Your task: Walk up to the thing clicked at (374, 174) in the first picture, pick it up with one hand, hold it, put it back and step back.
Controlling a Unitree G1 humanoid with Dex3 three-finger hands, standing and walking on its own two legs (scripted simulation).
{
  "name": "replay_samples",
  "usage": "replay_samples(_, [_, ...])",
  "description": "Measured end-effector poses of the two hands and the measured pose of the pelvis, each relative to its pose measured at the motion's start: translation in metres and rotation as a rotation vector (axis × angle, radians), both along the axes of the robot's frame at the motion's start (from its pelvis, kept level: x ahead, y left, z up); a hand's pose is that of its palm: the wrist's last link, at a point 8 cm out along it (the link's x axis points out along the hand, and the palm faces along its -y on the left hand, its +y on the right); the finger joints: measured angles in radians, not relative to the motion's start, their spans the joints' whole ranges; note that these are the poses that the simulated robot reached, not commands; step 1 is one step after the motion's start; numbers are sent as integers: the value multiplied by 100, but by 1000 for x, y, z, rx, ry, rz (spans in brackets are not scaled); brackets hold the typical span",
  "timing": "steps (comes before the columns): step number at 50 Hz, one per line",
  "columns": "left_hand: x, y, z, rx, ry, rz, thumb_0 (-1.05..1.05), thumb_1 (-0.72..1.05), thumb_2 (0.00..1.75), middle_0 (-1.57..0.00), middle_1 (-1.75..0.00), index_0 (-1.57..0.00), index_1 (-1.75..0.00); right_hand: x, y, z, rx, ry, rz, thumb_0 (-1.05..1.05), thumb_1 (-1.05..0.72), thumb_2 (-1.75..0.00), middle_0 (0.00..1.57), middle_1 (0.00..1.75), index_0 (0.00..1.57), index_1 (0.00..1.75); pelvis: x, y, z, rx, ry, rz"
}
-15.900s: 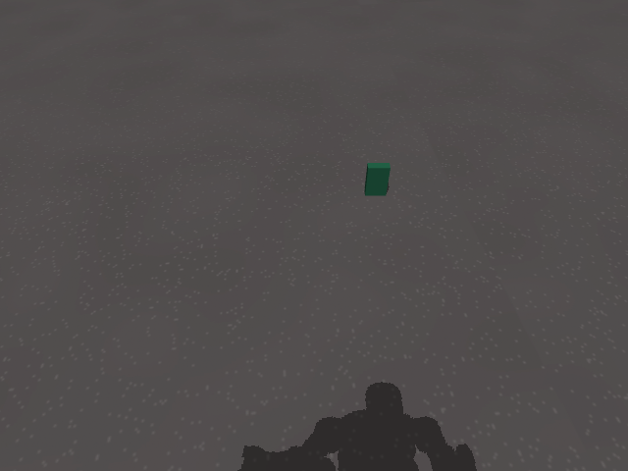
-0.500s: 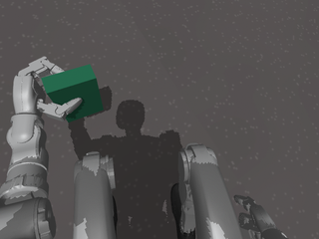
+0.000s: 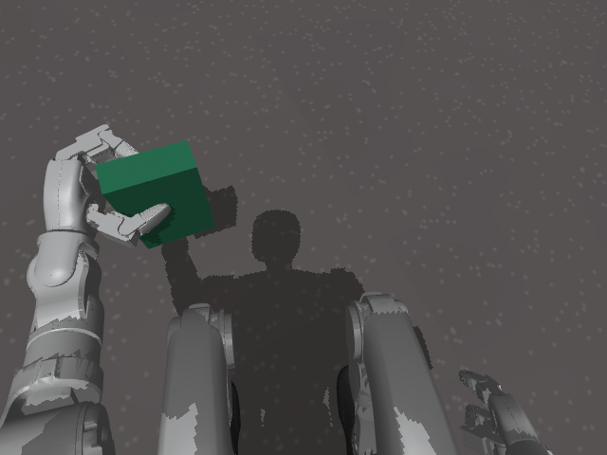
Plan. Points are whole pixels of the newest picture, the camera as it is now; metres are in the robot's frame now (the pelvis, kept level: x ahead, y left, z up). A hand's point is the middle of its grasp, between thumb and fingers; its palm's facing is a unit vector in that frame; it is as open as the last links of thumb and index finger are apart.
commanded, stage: lift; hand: left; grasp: from the side
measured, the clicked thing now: (165, 201) +0.44 +0.17 -0.03
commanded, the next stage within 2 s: hold in 1.56 s
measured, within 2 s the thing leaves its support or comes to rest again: neither
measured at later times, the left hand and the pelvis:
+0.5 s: hand (49, 135) +0.40 +0.19 +0.17, palm faces +0.02 -1.00 -0.05, open 8.5 cm; pelvis +0.02 +0.00 +0.14, yaw +2 degrees
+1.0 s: hand out of the picture +0.40 +0.20 +0.28, palm faces +0.04 -1.00 -0.03, open 8.5 cm; pelvis +0.05 +0.01 +0.24, yaw +3 degrees
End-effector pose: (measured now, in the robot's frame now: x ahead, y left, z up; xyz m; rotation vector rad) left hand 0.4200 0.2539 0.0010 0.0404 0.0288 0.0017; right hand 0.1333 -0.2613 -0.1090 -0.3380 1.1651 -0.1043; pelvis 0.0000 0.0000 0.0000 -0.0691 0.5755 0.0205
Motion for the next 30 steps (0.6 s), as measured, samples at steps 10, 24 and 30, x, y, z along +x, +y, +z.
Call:
replay_samples(10, [-18, 1, 60, 5, 1, 9, -1, -42, 114, -97, -128, -95, -125, 26, 7, 50, 13, -86, -14, 1, -92, -89, 21, 30, 20, 30, 5, 2, 46, 0, -18, 9])
replay_samples(24, [-43, -6, 166, 8, 22, 20, -1, -42, 114, -96, -129, -95, -125, 54, 22, 136, 52, -177, -39, 1, -90, -89, 21, 30, 20, 30, 22, 4, 132, 9, -94, 26])
replay_samples(30, [-45, -7, 209, -1, 22, 43, -1, -42, 114, -96, -129, -95, -126, 66, 23, 177, 56, -220, -42, 1, -90, -88, 21, 30, 20, 30, 33, 4, 168, 16, -139, 32])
